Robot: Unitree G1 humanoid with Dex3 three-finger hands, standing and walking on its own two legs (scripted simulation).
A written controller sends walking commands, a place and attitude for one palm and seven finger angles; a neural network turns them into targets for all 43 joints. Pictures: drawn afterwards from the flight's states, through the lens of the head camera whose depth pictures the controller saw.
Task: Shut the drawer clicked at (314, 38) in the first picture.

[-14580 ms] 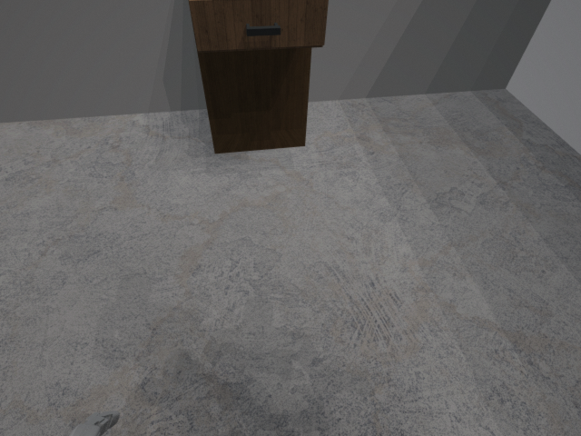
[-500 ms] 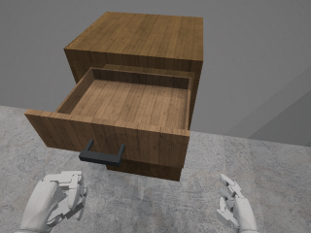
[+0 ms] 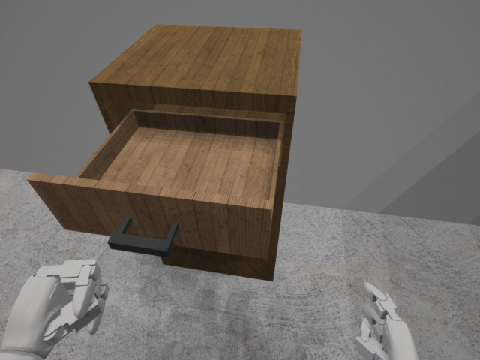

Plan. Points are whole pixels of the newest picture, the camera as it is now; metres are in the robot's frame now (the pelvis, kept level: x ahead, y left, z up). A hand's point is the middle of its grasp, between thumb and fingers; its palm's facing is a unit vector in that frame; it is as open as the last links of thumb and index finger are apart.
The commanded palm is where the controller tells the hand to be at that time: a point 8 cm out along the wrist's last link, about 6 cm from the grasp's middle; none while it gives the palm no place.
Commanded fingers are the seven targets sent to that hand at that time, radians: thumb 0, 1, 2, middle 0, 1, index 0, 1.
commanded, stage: bring the fist close to the handle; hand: left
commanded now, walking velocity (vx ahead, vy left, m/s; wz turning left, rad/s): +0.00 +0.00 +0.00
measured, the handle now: (145, 234) +0.33 +0.22 +0.02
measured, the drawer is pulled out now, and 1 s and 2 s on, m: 0.29 0.29 0.29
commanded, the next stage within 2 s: push the drawer shut in 1.46 s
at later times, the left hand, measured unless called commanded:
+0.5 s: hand (115, 299) +0.18 +0.20 +0.07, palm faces +0.00 -1.00 -0.07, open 3.3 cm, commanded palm +0.15 +0.25 +0.08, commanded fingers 0.00 0.90 0.90 -1.40 -1.60 -1.40 -1.60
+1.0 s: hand (147, 285) +0.23 +0.18 +0.02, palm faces -0.06 -1.00 -0.05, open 3.3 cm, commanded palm +0.21 +0.24 +0.03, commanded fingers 0.00 0.90 0.90 -1.40 -1.60 -1.40 -1.60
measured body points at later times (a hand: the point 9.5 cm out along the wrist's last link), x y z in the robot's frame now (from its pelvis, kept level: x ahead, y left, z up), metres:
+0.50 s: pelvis -0.01 +0.00 +0.00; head +0.01 +0.00 +0.45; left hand +0.18 +0.26 +0.08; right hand +0.17 -0.23 -0.06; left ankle -0.04 +0.11 -0.72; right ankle +0.03 -0.10 -0.72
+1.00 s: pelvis -0.01 +0.02 -0.03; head +0.05 +0.02 +0.42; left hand +0.23 +0.24 +0.03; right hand +0.16 -0.21 -0.11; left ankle -0.04 +0.11 -0.72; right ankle +0.03 -0.10 -0.72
